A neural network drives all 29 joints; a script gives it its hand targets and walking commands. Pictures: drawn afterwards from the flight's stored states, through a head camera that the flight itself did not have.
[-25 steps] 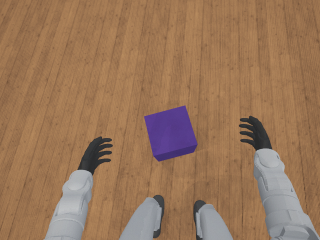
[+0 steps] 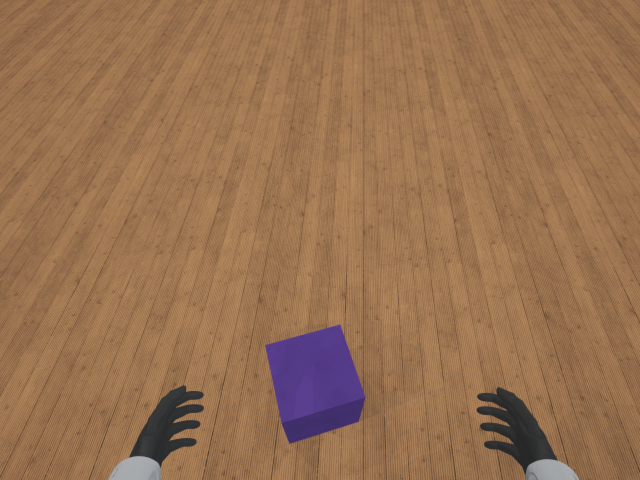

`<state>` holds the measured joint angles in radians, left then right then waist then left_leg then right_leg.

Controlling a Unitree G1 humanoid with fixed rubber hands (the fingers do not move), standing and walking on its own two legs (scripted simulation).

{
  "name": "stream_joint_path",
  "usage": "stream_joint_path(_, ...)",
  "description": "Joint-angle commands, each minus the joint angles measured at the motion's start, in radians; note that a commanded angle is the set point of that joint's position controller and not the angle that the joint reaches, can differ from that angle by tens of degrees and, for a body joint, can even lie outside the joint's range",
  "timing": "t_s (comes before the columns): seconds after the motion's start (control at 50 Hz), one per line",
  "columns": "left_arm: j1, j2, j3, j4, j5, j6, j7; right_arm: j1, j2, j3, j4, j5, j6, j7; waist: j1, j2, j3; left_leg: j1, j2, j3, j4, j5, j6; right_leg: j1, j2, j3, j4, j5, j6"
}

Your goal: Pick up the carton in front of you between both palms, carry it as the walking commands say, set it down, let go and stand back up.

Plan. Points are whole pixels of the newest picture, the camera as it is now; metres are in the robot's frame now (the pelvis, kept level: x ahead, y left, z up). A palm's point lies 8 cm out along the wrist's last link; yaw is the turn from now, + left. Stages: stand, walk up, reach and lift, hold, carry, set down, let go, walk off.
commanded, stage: let go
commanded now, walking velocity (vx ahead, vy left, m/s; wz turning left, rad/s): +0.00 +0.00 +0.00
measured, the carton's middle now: (314, 385) +0.42 +0.05 -0.65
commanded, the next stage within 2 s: stand in 0.40 s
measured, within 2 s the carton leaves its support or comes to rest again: neither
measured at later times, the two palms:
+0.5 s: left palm (128, 473) +0.14 +0.26 -0.07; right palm out of the picture +0.13 -0.25 -0.08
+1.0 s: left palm (102, 479) +0.14 +0.30 -0.10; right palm out of the picture +0.13 -0.28 -0.08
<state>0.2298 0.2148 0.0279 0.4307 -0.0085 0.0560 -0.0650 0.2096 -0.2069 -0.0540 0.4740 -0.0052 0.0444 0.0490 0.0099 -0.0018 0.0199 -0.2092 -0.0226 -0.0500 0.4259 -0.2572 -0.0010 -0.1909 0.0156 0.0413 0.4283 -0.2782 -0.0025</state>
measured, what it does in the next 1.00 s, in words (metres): stands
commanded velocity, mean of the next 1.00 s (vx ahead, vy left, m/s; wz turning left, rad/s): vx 0.00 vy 0.00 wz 0.00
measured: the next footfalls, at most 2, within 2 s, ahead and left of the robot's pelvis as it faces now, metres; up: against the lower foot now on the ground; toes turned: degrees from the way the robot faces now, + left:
none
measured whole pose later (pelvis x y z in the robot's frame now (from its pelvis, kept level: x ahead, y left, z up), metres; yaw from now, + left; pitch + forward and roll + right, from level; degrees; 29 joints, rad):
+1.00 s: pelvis +0.00 +0.02 -0.01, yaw +0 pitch -1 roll +0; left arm 0.16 0.35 0.02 0.78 0.03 0.00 0.03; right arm 0.17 -0.33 -0.03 0.77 -0.03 0.01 -0.02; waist -0.01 -0.03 0.02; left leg -0.18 -0.04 -0.04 0.50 -0.31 0.02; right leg -0.14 0.01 0.05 0.47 -0.32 0.02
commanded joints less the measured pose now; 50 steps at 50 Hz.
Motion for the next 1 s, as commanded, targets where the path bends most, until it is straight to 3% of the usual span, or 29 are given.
stream_joint_path(0.0,0.003,0.096,0.037,-0.080,0.013,0.008,0.003,-0.024,-0.086,-0.010,-0.118,0.009,0.008,0.015,0.011,0.013,-0.078,0.093,-0.029,0.030,-0.036,0.324,-0.022,0.073,0.024,-0.023,-0.045,0.313,0.020)
stream_joint_path(0.1,-0.034,0.099,0.044,-0.083,0.024,0.047,-0.005,-0.045,-0.089,-0.007,-0.140,0.008,0.048,0.025,0.012,0.008,0.008,0.108,-0.032,0.043,-0.040,0.200,-0.015,0.058,0.018,-0.022,-0.064,0.210,0.018)
stream_joint_path(0.12,-0.082,0.120,0.044,-0.170,0.037,0.100,0.018,0.014,-0.093,-0.005,-0.092,0.027,0.020,0.006,0.001,0.037,-0.041,0.092,-0.049,0.052,-0.005,0.195,-0.021,0.095,0.015,-0.023,-0.026,0.268,0.020)
stream_joint_path(0.14,-0.061,0.112,0.033,-0.142,0.033,0.118,0.026,0.002,-0.094,-0.005,-0.101,0.022,0.021,-0.004,-0.004,0.009,-0.030,0.090,-0.050,0.048,0.001,0.178,-0.019,0.083,0.018,-0.021,-0.021,0.277,0.024)
stream_joint_path(0.26,-0.073,0.099,0.024,-0.157,0.023,0.164,0.039,-0.033,-0.100,0.002,-0.122,0.011,0.047,-0.012,-0.004,-0.020,0.033,0.071,-0.048,0.047,-0.003,0.106,-0.016,0.080,0.022,-0.025,-0.033,0.195,0.016)
stream_joint_path(0.38,-0.083,0.092,0.020,-0.174,0.025,0.189,0.046,-0.036,-0.101,-0.005,-0.119,-0.003,0.072,-0.009,-0.015,-0.018,0.058,0.078,-0.044,0.041,-0.015,0.071,-0.015,0.084,0.023,-0.033,-0.045,0.149,0.004)
stream_joint_path(0.4,-0.118,0.218,0.053,-0.028,0.040,0.091,0.085,-0.033,-0.205,-0.039,0.020,-0.047,0.032,-0.047,-0.004,-0.152,0.061,-0.048,0.032,-0.007,0.041,0.027,-0.022,-0.053,-0.040,0.009,-0.045,-0.009,0.020)
stream_joint_path(0.44,-0.102,0.209,0.051,0.007,0.058,0.024,0.092,-0.007,-0.217,-0.043,0.037,-0.056,-0.002,-0.055,-0.024,-0.098,0.035,-0.026,0.033,-0.021,0.038,-0.065,-0.014,-0.105,-0.063,0.070,-0.072,-0.189,0.001)
stream_joint_path(0.46,-0.111,0.207,0.049,0.021,0.062,0.006,0.090,-0.007,-0.217,-0.043,0.052,-0.055,-0.015,-0.054,-0.028,-0.056,0.034,-0.042,0.038,-0.034,0.023,-0.107,-0.007,-0.109,-0.065,0.078,-0.065,-0.216,-0.004)
stream_joint_path(0.5,-0.111,0.197,0.046,0.054,0.059,-0.019,0.082,-0.027,-0.218,-0.041,0.072,-0.052,-0.032,-0.052,-0.023,0.016,0.005,-0.074,0.057,-0.066,-0.009,-0.121,0.008,-0.065,-0.054,0.065,-0.014,-0.128,-0.005)
stream_joint_path(0.54,-0.097,0.199,0.045,0.094,0.056,-0.037,0.075,-0.051,-0.222,-0.036,0.087,-0.050,-0.041,-0.052,-0.008,0.044,-0.024,-0.094,0.074,-0.082,-0.024,-0.067,0.019,-0.001,-0.051,0.048,0.022,-0.006,0.001)
stream_joint_path(0.68,-0.079,0.239,0.040,0.186,0.050,-0.061,0.083,-0.023,-0.262,-0.032,0.149,-0.036,-0.046,-0.065,-0.018,0.029,-0.088,0.017,0.087,-0.068,0.036,0.270,0.020,0.044,-0.067,0.051,0.038,0.241,0.000)
stream_joint_path(0.82,-0.070,0.258,0.033,0.251,0.045,-0.065,0.093,-0.027,-0.292,-0.024,0.199,-0.029,-0.047,-0.074,-0.016,0.015,-0.081,0.045,0.094,-0.071,0.038,0.367,0.022,0.064,-0.075,0.050,0.037,0.315,-0.003)
stream_joint_path(0.98,-0.083,0.267,0.027,0.307,0.041,-0.067,0.096,-0.052,-0.299,-0.014,0.253,-0.025,-0.050,-0.076,-0.016,0.003,-0.075,0.068,0.098,-0.074,0.019,0.384,0.024,0.079,-0.083,0.052,0.018,0.332,-0.004)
